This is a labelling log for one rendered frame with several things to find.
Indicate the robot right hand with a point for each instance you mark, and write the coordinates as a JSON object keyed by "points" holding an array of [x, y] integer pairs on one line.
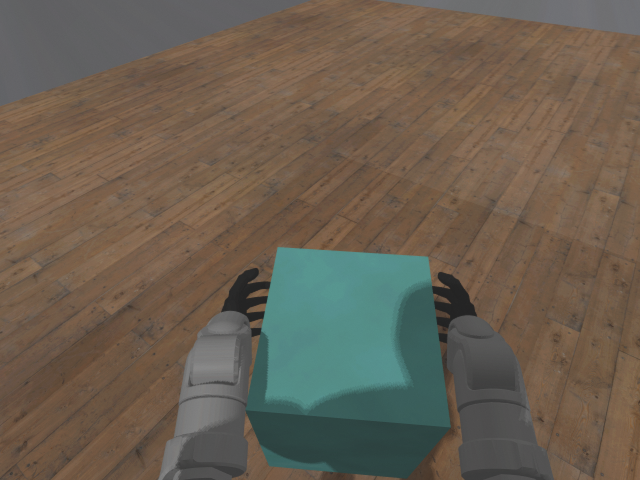
{"points": [[457, 296]]}

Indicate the robot left hand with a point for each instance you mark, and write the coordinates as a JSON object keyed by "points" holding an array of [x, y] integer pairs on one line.
{"points": [[238, 293]]}

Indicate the right robot forearm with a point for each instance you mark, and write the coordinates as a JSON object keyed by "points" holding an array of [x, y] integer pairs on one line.
{"points": [[499, 441]]}

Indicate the left robot forearm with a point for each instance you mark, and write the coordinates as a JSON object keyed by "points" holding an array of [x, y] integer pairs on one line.
{"points": [[209, 441]]}

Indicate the carton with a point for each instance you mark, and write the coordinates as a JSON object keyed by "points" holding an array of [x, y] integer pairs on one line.
{"points": [[348, 375]]}

